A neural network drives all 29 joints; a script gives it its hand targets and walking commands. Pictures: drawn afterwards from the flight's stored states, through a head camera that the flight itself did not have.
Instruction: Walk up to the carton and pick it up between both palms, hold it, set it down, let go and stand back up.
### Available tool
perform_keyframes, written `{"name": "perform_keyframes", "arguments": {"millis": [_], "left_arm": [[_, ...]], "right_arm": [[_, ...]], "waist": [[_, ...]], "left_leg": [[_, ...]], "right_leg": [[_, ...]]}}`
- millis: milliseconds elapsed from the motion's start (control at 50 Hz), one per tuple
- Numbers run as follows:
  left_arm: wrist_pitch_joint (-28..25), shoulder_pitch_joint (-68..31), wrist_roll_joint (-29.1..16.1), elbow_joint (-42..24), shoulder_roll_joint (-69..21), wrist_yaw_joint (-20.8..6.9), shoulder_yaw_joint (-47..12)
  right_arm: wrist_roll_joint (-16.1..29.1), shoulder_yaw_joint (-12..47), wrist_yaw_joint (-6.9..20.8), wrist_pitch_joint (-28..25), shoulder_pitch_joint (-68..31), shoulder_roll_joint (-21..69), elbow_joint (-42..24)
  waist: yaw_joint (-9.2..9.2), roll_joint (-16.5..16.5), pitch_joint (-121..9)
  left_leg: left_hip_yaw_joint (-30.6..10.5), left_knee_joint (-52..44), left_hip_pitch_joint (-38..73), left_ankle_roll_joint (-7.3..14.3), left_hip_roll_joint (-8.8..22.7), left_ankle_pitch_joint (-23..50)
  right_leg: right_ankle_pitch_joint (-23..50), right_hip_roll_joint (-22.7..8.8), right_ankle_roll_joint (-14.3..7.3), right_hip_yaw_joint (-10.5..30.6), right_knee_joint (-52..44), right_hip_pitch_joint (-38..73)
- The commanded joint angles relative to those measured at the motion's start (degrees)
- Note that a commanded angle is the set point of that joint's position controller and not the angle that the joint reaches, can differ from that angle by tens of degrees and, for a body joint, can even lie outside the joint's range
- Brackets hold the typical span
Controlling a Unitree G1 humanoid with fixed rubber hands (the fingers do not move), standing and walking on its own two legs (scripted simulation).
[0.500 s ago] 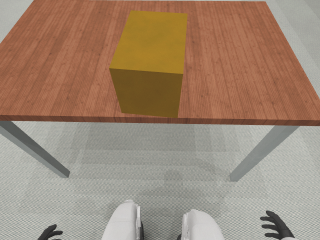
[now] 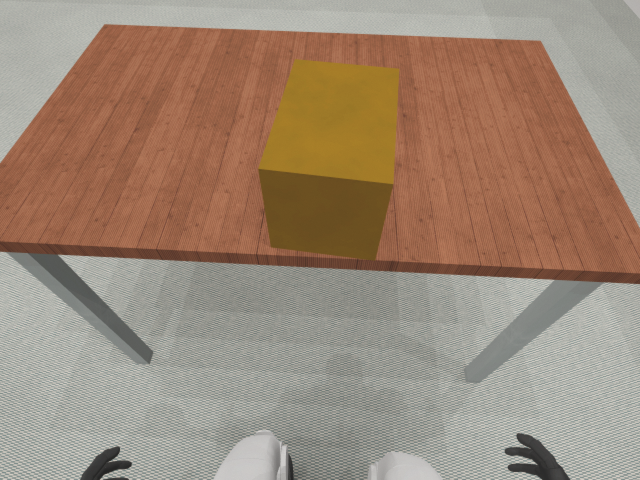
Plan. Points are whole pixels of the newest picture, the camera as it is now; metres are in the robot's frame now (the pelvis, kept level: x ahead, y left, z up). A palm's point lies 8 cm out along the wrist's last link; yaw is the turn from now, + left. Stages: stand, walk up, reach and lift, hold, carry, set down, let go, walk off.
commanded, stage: walk up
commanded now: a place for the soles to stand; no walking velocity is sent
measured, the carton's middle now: (334, 158) +0.54 -0.02 +0.05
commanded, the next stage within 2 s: reach and lift in 2.00 s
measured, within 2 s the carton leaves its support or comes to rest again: neither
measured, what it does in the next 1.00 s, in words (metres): steps on the spot: left foot, then right foot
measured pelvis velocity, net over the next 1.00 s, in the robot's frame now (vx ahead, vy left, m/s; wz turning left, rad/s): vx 0.07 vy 0.06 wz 0.03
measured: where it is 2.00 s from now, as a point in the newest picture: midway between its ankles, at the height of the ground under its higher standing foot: outside the picture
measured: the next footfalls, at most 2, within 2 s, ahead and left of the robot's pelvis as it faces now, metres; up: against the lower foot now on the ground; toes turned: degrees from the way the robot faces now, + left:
left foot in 0.58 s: +0.11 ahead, +0.18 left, +0.00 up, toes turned -1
right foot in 0.80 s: +0.11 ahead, -0.08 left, +0.00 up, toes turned +3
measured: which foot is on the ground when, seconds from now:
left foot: down 0.00-0.36, up 0.38-0.56, down 0.58-1.00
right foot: down 0.00-0.64, up 0.66-0.78, down 0.80-1.00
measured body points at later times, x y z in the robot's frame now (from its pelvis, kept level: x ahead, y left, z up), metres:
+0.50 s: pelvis +0.02 +0.01 +0.01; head +0.03 -0.01 +0.45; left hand +0.07 +0.33 -0.10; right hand +0.12 -0.31 -0.13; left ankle +0.06 +0.13 -0.69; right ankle +0.02 -0.12 -0.71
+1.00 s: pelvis +0.07 +0.06 -0.01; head +0.11 +0.04 +0.44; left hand +0.13 +0.37 -0.13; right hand +0.18 -0.25 -0.15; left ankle +0.07 +0.17 -0.71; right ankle +0.07 -0.08 -0.71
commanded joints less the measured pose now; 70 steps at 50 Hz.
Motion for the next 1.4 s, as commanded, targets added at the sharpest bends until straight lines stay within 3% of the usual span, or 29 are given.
{"name": "perform_keyframes", "arguments": {"millis": [0,120,280,300,340,360,420,480,520,560,580,600,620,640,680,740,780,800,820,840,880,940,980,1020,1120,1200,1240,1320,1380], "left_arm": [[-1.57,-2.7,-0.06,-4.66,16.63,0.49,2.99],[-0.76,1.19,-0.56,-3.27,14.6,0.06,2.91],[-1.78,-1.8,0.14,-3.54,14.7,0.11,2.9],[-2.78,7.32,0.49,-2.71,20.45,1.47,5.21],[-3.63,10.15,1.04,-3.14,24.32,3.1,6.61],[-3.96,9.51,1.2,-4.14,24.58,3.73,6.94],[-4.23,4.22,0.84,-6.63,21.14,4.23,6.6],[-4.84,7.4,1.21,-7.72,21.94,4.7,6.76],[-4.7,5.43,1.44,-9.16,22.07,3.59,6.23],[-3.49,2.21,1.35,-10.18,19.46,2.46,5.16],[-2.97,1.21,1.29,-10.91,16.04,2.21,3.77],[-2.79,2.58,-0.17,-12.2,13.06,2.17,3.41],[-2.57,-0.45,0.03,-11.65,17.47,2.59,4.09],[-2.73,0.22,-0.46,-10.93,18.86,2.51,3.9],[-3.38,4.16,-1.14,-9.74,18.49,2.44,3.57],[-4.32,11.67,-1.24,-6.55,14.99,2.21,3.3],[-4.97,15.64,-0.69,-3.79,14.6,2.59,3.13],[-5.35,16.66,0.32,-3.64,19.07,3.16,4.03],[-5.41,12.74,0.67,-5.84,23.9,3.22,4.76],[-4.71,9.98,0.82,-6.87,26.04,2.89,4.98],[-4.21,4.8,0.66,-8.15,21.92,3.08,4.15],[-3.84,0.05,-0.95,-9.71,16.02,2.77,2.24],[-3.42,2.28,-1.31,-8.04,15.81,3.06,2.09],[-3.28,3.66,-0.98,-6.05,15.75,3.02,2.27],[-3.01,2.96,-1.18,-5.77,17.53,2.99,2.42],[-2.72,-0.35,-1.16,-6.75,14.41,2.91,1.36],[-2.54,1.75,-0.92,-5.72,14.24,2.7,1.02],[-2.34,2.84,-0.2,-5.17,16.84,2.5,2.19],[-2.55,-1.02,0.12,-6.13,17.78,2.24,2.15]], "right_arm": [[0.0,-2.61,-0.77,-1.6,-2.47,-14.84,-3.4],[0.0,-2.71,-0.67,-1.42,-2.9,-14.85,-4.41],[-0.07,-3.0,-0.1,-1.49,-0.52,-13.3,-3.02],[-1.88,-4.59,1.55,0.11,-1.47,-16.0,-6.59],[-2.37,-5.12,1.82,1.79,-1.58,-13.21,-9.04],[-2.66,-5.25,1.58,2.08,-1.02,-13.03,-9.11],[-1.65,-5.85,2.33,2.38,4.32,-12.92,-8.81],[-1.65,-6.03,2.87,2.39,1.69,-13.67,-11.4],[-1.31,-5.73,2.67,1.23,3.46,-13.29,-11.13],[-1.42,-6.24,2.31,0.01,8.52,-14.61,-9.29],[-1.79,-7.2,1.51,-0.56,12.62,-16.73,-8.26],[-1.69,-7.99,1.04,-0.88,11.56,-22.21,-9.1],[-0.11,-8.48,1.19,-1.08,11.75,-25.19,-8.93],[-0.1,-9.05,0.58,-0.99,10.73,-25.85,-9.22],[-0.99,-7.22,-0.09,-0.86,8.85,-20.95,-11.84],[-0.88,-6.45,-0.52,-1.33,5.35,-18.42,-11.66],[-0.22,-4.72,-0.39,-0.89,0.79,-14.9,-12.85],[0.63,-3.65,-0.63,-0.81,-0.6,-11.69,-14.32],[1.0,-3.18,-1.06,-0.46,3.08,-9.81,-13.75],[1.25,-4.22,-1.5,0.21,0.58,-14.23,-13.19],[0.62,-5.15,-1.42,-0.58,3.28,-15.03,-9.24],[0.65,-5.05,-1.15,-2.06,6.98,-16.21,-7.67],[0.52,-4.6,-1.34,-2.14,3.57,-17.17,-8.24],[1.05,-3.84,-1.43,-2.28,1.43,-16.13,-6.97],[0.78,-3.61,-1.51,-1.66,-1.86,-14.82,-7.35],[0.96,-4.16,-1.47,-1.78,-1.75,-14.83,-7.46],[0.67,-4.28,-1.26,-1.57,-2.35,-14.89,-7.95],[0.94,-3.97,-1.17,-0.72,-5.07,-14.37,-9.75],[0.71,-3.94,-1.05,-0.95,-2.94,-14.49,-7.73]], "waist": [[-0.68,-1.41,-12.64],[0.14,2.31,-12.82],[-0.94,0.72,-10.45],[1.71,4.51,-10.01],[2.93,-5.09,-8.41],[3.03,-1.36,-6.77],[-1.27,-6.75,-7.42],[0.56,-7.35,-6.86],[0.21,-12.15,-7.26],[-3.48,-10.57,-7.65],[-5.78,1.85,-6.6],[-4.7,15.91,-7.37],[-5.77,8.88,-4.96],[-4.43,6.5,-4.28],[-2.71,0.64,-4.21],[0.23,6.59,-9.87],[4.13,2.97,-12.1],[4.76,-8.97,-10.86],[1.79,-17.88,-10.07],[2.48,-11.84,-11.83],[-1.26,-10.81,-8.46],[-2.95,-4.4,-14.31],[-1.17,-4.08,-15.12],[-0.13,-4.25,-14.83],[-0.07,0.82,-15.35],[-1.05,0.86,-14.53],[-0.99,5.62,-16.18],[0.76,0.93,-15.22],[-1.17,-1.26,-13.33]], "left_leg": [[-10.82,-14.25,5.13,2.84,5.7,-2.62],[-18.02,-22.46,2.58,3.09,8.72,-13.41],[-11.21,-21.0,4.89,1.0,4.63,-8.97],[-9.31,-14.47,1.65,1.01,2.7,-11.92],[-5.65,5.87,-9.09,-0.95,0.27,-10.95],[-8.5,10.19,-11.44,-0.91,0.92,-12.46],[-8.82,14.65,-8.16,-0.74,2.3,-12.11],[-6.69,11.68,-9.31,-0.04,4.43,-13.13],[-3.68,2.86,-4.47,0.46,4.65,-14.78],[-3.05,-6.58,10.71,2.23,1.18,-9.43],[-10.44,-14.94,15.54,3.02,3.28,-8.83],[-35.77,-25.15,17.55,9.23,13.94,-12.02],[-47.59,-29.39,9.66,16.09,20.28,-21.12],[-47.98,-28.99,7.77,17.75,21.72,-20.12],[-32.77,-20.9,10.82,16.37,17.45,-2.8],[-22.16,-12.23,6.94,14.9,15.99,12.06],[-13.64,-3.18,1.13,8.83,11.33,18.8],[-6.67,10.16,-5.03,3.42,5.41,15.32],[-1.63,13.69,-9.93,-0.44,-0.92,-10.89],[-4.71,12.39,-6.17,0.06,-0.13,-23.24],[-4.93,6.02,0.3,0.26,2.57,-15.98],[-12.21,-8.14,11.18,4.5,7.09,15.28],[-18.95,-7.47,11.37,9.83,12.0,19.12],[-17.2,-6.24,9.69,9.9,11.73,25.77],[-8.04,-5.62,10.74,2.94,6.23,20.39],[-11.59,-8.09,13.61,7.64,10.72,21.62],[-10.09,-9.34,16.0,6.91,10.79,21.91],[-7.54,-8.75,8.56,3.44,7.52,8.35],[-7.22,-9.84,11.37,1.72,6.11,6.7]], "right_leg": [[-0.68,-7.4,-2.81,11.89,-14.9,2.39],[-2.6,-2.14,-2.16,9.22,-13.5,6.67],[-3.27,-6.5,-1.88,11.66,-21.86,5.11],[-9.09,-9.18,-3.84,15.55,-23.62,7.83],[-6.67,-21.85,-10.02,27.49,-29.68,12.54],[-0.9,-25.56,-11.95,29.83,-28.79,10.98],[14.45,-23.16,-12.6,20.04,-24.28,8.28],[27.3,-23.28,-13.07,18.63,-17.92,10.6],[20.28,-21.19,-11.42,15.58,-14.64,8.41],[5.89,-15.5,-6.46,9.75,-8.08,-4.95],[6.29,-9.17,-3.25,3.26,5.47,-12.34],[-7.78,0.78,1.01,1.37,18.32,-22.29],[-17.33,1.03,-0.73,8.53,22.68,-19.81],[-15.98,-0.74,-1.69,10.27,23.44,-18.31],[-13.27,-2.08,-1.84,11.94,19.41,-19.65],[-7.27,-1.95,-1.91,10.23,6.48,-7.01],[5.1,-0.36,-2.71,10.34,-10.73,7.52],[17.17,-6.2,-3.23,22.3,-17.61,11.97],[23.87,-15.27,-6.37,38.81,-21.65,11.53],[23.71,-18.86,-13.23,45.47,-18.72,7.94],[26.13,-16.61,-15.13,36.04,-13.13,-0.85],[29.17,-3.74,-3.18,16.22,-1.17,-2.24],[17.58,0.59,-1.23,12.5,2.62,-0.55],[21.05,-0.15,-1.53,12.89,1.6,3.2],[28.42,-4.06,-4.72,17.46,-3.52,3.33],[22.57,-0.53,-2.39,11.39,0.81,0.32],[18.23,-0.34,-1.87,10.99,-1.93,0.43],[19.31,-2.78,-3.56,16.01,-7.65,6.43],[18.61,-5.25,-5.41,20.25,-9.25,2.84]]}}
